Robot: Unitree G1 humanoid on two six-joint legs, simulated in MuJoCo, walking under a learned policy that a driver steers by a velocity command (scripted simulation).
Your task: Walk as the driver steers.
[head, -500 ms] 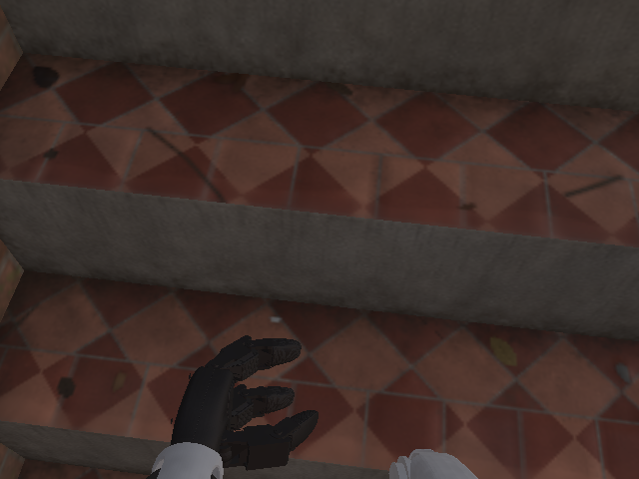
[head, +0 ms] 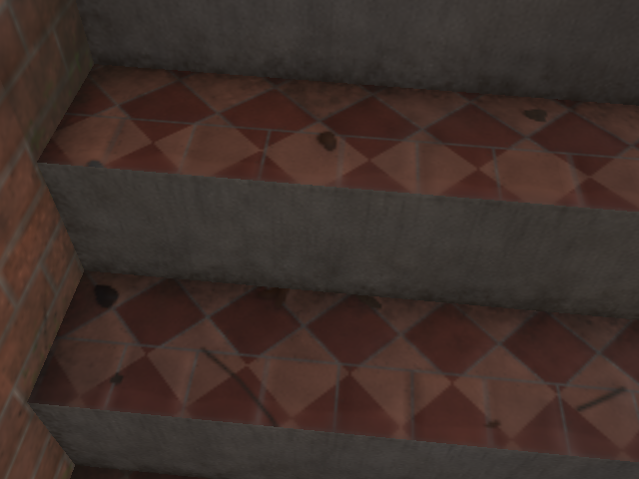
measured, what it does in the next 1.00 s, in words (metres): climbs, turning right: left foot, then right foot 0.23 m higher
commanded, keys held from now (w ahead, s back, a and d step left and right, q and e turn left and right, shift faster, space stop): w+e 0.88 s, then w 0.12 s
